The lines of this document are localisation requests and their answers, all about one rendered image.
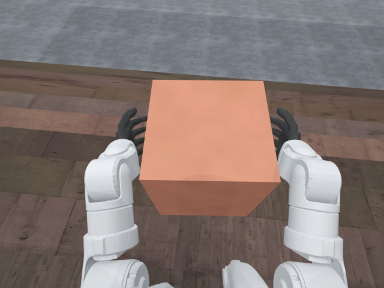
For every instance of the robot right thigh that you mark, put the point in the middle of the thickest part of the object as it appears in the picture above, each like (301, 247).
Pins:
(242, 275)

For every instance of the right robot hand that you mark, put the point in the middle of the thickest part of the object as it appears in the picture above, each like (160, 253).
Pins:
(289, 129)

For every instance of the robot left forearm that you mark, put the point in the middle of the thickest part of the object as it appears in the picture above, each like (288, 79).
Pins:
(109, 199)

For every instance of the robot right upper arm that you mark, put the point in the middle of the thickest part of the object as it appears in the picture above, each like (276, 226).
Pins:
(306, 275)

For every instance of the carton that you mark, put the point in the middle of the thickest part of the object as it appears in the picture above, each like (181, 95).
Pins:
(209, 148)

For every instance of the robot right forearm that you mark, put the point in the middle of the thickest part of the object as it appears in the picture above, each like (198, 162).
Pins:
(314, 199)

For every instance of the robot left upper arm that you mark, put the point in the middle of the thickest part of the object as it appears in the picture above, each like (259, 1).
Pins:
(129, 273)

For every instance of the left robot hand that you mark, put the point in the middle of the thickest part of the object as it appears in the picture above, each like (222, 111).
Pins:
(126, 125)

